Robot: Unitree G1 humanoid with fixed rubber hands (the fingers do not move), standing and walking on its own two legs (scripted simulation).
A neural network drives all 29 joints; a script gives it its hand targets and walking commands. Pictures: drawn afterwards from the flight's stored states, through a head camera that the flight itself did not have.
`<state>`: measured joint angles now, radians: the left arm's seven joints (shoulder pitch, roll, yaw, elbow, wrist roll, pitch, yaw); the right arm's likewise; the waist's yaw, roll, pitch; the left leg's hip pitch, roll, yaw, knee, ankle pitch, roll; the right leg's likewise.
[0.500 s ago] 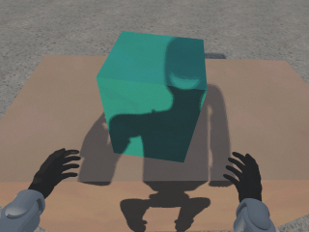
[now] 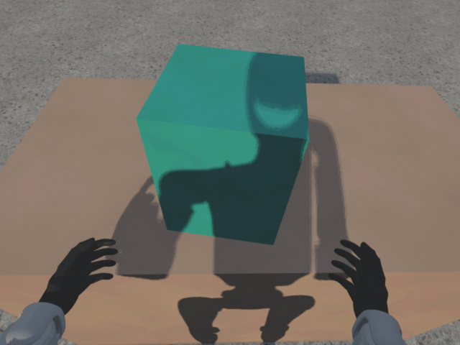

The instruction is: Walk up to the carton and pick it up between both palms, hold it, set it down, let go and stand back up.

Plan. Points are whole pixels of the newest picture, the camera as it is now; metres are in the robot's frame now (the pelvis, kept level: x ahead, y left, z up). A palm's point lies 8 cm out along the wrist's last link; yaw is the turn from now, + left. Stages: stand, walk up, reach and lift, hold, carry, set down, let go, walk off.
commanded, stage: set down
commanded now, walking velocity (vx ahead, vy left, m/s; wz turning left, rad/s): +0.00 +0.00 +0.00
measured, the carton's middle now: (229, 151) +0.45 +0.00 +0.09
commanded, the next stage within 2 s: let go in 1.68 s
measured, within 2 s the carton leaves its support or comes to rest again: neither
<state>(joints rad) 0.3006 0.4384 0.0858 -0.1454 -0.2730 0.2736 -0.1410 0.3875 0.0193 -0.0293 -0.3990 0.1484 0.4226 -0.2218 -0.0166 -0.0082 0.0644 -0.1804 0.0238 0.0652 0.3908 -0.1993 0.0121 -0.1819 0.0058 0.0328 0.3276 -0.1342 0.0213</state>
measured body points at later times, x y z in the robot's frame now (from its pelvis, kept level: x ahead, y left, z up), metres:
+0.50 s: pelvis +0.01 +0.00 +0.00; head +0.05 +0.01 +0.45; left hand +0.22 +0.25 +0.01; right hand +0.20 -0.20 +0.01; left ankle +0.01 +0.11 -0.75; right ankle +0.03 -0.13 -0.75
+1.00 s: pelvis +0.00 -0.01 +0.00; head +0.02 -0.02 +0.45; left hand +0.22 +0.24 +0.01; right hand +0.20 -0.21 +0.00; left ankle +0.01 +0.11 -0.75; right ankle +0.03 -0.13 -0.75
